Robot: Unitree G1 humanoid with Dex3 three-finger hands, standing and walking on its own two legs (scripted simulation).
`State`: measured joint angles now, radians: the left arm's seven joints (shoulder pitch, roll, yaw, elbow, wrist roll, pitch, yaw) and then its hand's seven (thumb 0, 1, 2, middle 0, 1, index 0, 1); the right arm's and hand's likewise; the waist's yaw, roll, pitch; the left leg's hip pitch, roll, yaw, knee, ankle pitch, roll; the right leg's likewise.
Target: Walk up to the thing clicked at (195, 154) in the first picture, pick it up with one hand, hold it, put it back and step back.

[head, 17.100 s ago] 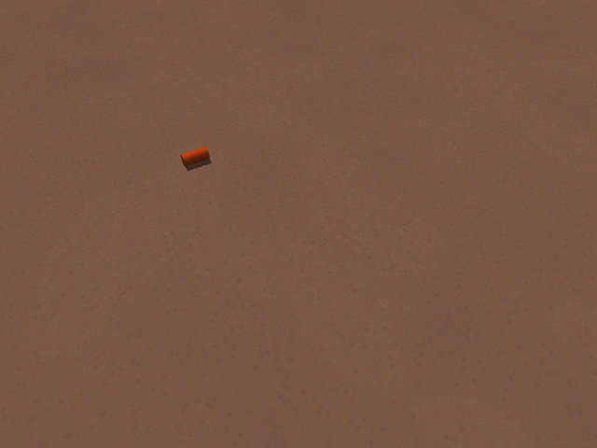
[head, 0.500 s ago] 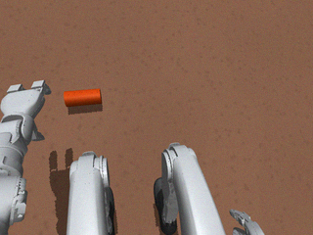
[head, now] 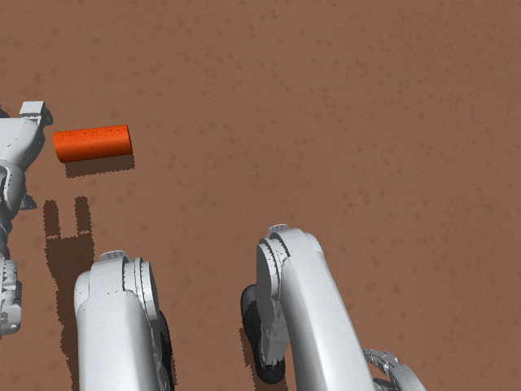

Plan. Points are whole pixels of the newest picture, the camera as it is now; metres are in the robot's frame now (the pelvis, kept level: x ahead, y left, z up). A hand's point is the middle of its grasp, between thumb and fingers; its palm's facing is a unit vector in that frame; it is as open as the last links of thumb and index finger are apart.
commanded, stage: rise first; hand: left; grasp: from above
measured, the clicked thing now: (95, 143) +0.56 +0.22 -0.33
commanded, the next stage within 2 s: approach in 1.94 s
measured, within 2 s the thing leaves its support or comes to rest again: neither
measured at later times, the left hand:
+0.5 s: hand (39, 156) +0.49 +0.27 -0.19, palm faces -0.46 -0.04 -0.89, open 14.0 cm
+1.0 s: hand (46, 146) +0.51 +0.26 -0.20, palm faces -0.46 -0.03 -0.89, open 13.9 cm
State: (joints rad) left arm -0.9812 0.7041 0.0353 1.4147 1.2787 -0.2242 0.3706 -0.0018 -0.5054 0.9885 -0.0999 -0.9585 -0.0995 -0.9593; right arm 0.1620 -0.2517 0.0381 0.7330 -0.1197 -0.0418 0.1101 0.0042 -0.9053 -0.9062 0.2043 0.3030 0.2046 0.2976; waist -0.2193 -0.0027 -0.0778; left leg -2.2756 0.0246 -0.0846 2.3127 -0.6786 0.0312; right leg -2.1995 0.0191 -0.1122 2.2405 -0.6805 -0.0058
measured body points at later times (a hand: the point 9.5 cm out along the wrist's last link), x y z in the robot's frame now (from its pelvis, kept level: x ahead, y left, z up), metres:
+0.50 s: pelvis +0.00 +0.00 -0.01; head +0.26 +0.07 +0.35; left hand +0.51 +0.27 -0.14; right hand +0.04 -0.28 -0.11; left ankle +0.08 +0.12 -0.32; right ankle +0.10 -0.11 -0.32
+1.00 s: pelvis +0.00 +0.00 -0.02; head +0.26 +0.07 +0.34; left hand +0.52 +0.26 -0.15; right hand +0.03 -0.27 -0.12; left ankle +0.08 +0.12 -0.32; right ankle +0.10 -0.11 -0.32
